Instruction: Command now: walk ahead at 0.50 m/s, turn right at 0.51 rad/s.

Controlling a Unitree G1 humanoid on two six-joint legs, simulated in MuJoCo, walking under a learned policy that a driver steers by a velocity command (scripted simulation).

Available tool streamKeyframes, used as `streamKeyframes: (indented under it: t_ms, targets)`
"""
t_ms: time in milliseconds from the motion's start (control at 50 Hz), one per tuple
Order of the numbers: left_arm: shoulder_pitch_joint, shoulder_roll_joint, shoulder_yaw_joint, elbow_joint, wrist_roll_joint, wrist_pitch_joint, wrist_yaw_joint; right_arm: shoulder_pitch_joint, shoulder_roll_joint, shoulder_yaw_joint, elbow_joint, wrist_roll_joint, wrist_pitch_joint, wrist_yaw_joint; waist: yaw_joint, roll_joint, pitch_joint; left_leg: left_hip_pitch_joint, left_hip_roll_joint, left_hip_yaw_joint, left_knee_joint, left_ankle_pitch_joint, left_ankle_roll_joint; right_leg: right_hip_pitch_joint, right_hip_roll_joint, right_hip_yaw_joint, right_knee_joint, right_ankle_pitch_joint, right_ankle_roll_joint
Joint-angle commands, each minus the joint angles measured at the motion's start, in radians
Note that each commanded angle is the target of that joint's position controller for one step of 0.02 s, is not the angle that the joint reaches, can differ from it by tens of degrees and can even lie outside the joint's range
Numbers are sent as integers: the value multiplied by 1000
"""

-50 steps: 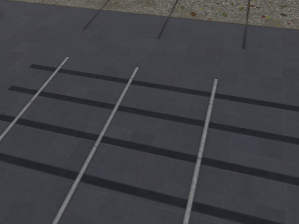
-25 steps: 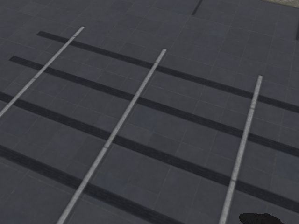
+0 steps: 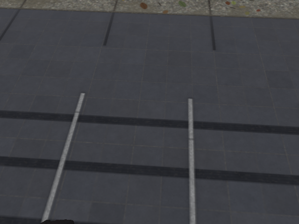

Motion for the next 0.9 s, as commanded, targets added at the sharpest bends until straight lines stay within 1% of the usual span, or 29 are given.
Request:
streamKeyframes:
  t_ms: [20, 60, 80, 120, 180, 200, 260, 320, 340, 360, 380, 400, 420, 440, 460, 480, 500, 520, 560, 600, 620, 700, 760, 800, 820, 840, 860, 880, 900]
  targets:
    - [111, 145, 48, -43, 7, -10, 12, -67, -147, -46, -128, -12, -23, -17, 24, 1, -83, -379, 86, -66, -39, 76, -4, 389, -283, 418, -287, 295, -188]
    - [98, 124, 45, -57, 1, -12, 11, -40, -131, -53, -139, -19, 2, -17, -7, -29, -84, -290, 94, -57, -118, 104, -30, 277, -241, 366, -311, 326, -179]
    - [107, 130, 47, -53, -1, -12, 16, -58, -113, -52, -146, -21, 11, -20, -11, -27, -86, -267, 89, -42, -153, 137, -42, 231, -223, 334, -322, 329, -174]
    - [155, 155, 55, -37, -8, -8, 35, -145, -93, -49, -185, -27, 19, -24, 11, -38, -70, -283, 73, -28, -271, 228, -68, 193, -209, 307, -327, 345, -169]
    - [226, 162, 59, -7, -16, 3, 53, -279, -68, -39, -231, -19, 17, -20, 57, -61, -55, -256, 38, -35, -472, 398, -72, 187, -173, 303, -316, 239, -125]
    - [241, 160, 58, -4, -17, 4, 50, -312, -68, -37, -243, -12, 13, -12, 68, -65, -54, -233, 22, -34, -532, 435, -67, 186, -167, 311, -312, 189, -113]
    - [276, 172, 61, 9, -22, 7, 50, -388, -88, -38, -277, -2, 1, -1, 90, -83, -41, -178, -10, -53, -636, 461, -60, 211, -176, 372, -288, 102, -95]
    - [286, 169, 62, 14, -23, 12, 55, -396, -128, -50, -296, 7, -16, 8, 80, -103, -34, -131, -22, -74, -725, 375, -40, 291, -200, 460, -216, 70, -87]
    - [274, 166, 63, 9, -22, 16, 58, -365, -141, -56, -290, 9, -22, 9, 63, -121, -41, -83, -21, -72, -746, 344, -27, 303, -201, 481, -185, 88, -80]
    - [256, 152, 59, 1, -23, 19, 59, -297, -152, -64, -273, 8, -28, 7, 26, -126, -62, 13, -19, -56, -795, 352, -4, 295, -180, 479, -135, 114, -64]
    - [234, 121, 48, -13, -17, 15, 56, -191, -180, -77, -255, -1, -31, 0, -26, -113, -132, 200, 44, -87, -789, 353, 37, 234, -142, 438, -8, 141, -34]
    - [244, 58, 27, -31, -1, 8, 51, -30, -239, -93, -241, -11, -29, -9, -81, 17, -261, 465, 228, -260, -775, 342, 110, 88, -66, 322, 281, -63, 10]
    - [378, 51, 20, -52, -34, 8, 56, 26, -289, -104, -214, -26, -15, -5, -16, 342, -333, 673, 436, -676, -840, 284, 274, -216, 39, 214, 523, -468, 65]
    - [384, 158, 40, -23, -30, 13, 63, -30, -197, -86, -243, -5, -8, -2, -14, 229, -248, 602, 448, -687, -850, 273, 262, -304, -51, 213, 651, -450, 94]
    - [288, 203, 55, -32, -18, 25, 65, -80, -140, -68, -262, -6, -2, -5, -30, 132, -146, 484, 403, -518, -836, 460, 226, -304, -71, 194, 694, -375, 118]
    - [249, 196, 60, -38, -6, 36, 69, -122, -121, -58, -271, -13, 5, -3, -10, 55, -102, 380, 359, -382, -831, 677, 206, -265, -94, 162, 699, -339, 139]
    - [231, 187, 65, -52, 5, 43, 69, -147, -108, -53, -261, -12, 11, 0, 14, 46, -74, 305, 322, -294, -829, 821, 193, -245, -117, 143, 672, -317, 149]
    - [238, 163, 64, -55, -2, 51, 65, -157, -102, -48, -251, -15, 14, 1, 34, 73, -66, 249, 286, -216, -846, 866, 174, -206, -138, 121, 643, -302, 151]
    - [229, 113, 53, -68, -13, 61, 60, -164, -121, -54, -229, -18, 15, 1, 39, 133, -63, 204, 249, -119, -885, 921, 184, -188, -138, 69, 588, -253, 164]
    - [189, 101, 48, -90, -14, 69, 59, -170, -157, -64, -212, -16, 24, -7, 38, 134, -75, 211, 264, -72, -908, 954, 205, -203, -150, 56, 510, -188, 175]
    - [166, 90, 41, -98, -7, 68, 58, -157, -163, -65, -198, -13, 30, -10, 28, 118, -91, 211, 265, -63, -912, 961, 217, -183, -150, 58, 458, -150, 175]
    - [98, 56, 20, -98, 8, 52, 45, -153, -160, -52, -154, 5, 44, -5, 21, 102, -122, 161, 214, 12, -910, 907, 202, 9, -141, 29, 193, 14, 157]
    - [29, 89, 26, -111, 11, 41, 38, -115, -193, -52, -126, 22, 50, 11, 1, 114, -102, 197, 216, -41, -860, 836, 192, 71, -106, 11, 35, 25, 145]
    - [56, 106, 34, -100, 14, 30, 38, -126, -200, -49, -123, 37, 55, 12, 34, 115, -96, 186, 198, -77, -789, 727, 157, 185, -82, -4, -160, 127, 111]
    - [70, 147, 45, -99, 21, 27, 46, -91, -180, -42, -116, 34, 51, 12, 33, 88, -109, 141, 164, -82, -746, 638, 110, 298, -130, 39, -217, 295, 83]
    - [102, 222, 59, -113, 43, 31, 62, -59, -139, -26, -137, 1, 38, 16, 15, -9, -196, 22, 106, -56, -648, 399, 53, 497, -293, 160, -107, 724, 23]
    - [112, 230, 64, -112, 41, 51, 71, 32, -91, -9, -128, 0, 39, 16, 3, -155, -281, -137, 44, 12, -534, 20, -4, 641, -454, 258, -55, 836, -109]
    - [132, 170, 52, -106, 31, 61, 68, -19, -118, -12, -137, 14, 53, 11, 53, -196, -294, -180, 32, 13, -419, -191, -36, 602, -490, 317, -107, 722, -172]
    - [145, 180, 55, -97, 28, 64, 67, -75, -178, -33, -157, 27, 72, 6, 84, -195, -241, -247, 27, 16, -246, -268, -52, 555, -492, 325, -160, 610, -187]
